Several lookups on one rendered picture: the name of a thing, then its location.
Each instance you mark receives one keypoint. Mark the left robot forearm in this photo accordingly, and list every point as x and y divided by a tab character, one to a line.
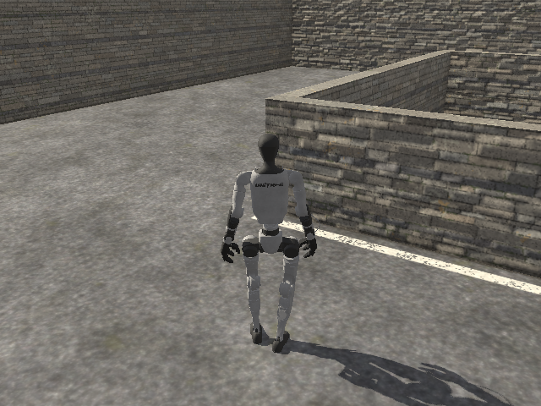
231	228

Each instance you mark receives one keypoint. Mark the left robot shin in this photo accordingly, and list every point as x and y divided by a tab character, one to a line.
254	305

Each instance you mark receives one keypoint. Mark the robot right foot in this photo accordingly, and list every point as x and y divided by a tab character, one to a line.
277	346

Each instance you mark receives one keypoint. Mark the robot right upper arm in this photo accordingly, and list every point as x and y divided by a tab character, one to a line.
296	178

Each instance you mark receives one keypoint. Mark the robot left upper arm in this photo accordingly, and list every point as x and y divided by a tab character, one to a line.
239	193

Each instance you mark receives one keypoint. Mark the robot left hand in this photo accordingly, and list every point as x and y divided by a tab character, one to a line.
225	251

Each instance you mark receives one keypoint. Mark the right robot forearm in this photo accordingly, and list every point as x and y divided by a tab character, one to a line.
308	225

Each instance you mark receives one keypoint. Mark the robot right hand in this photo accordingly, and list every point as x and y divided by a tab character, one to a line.
309	244

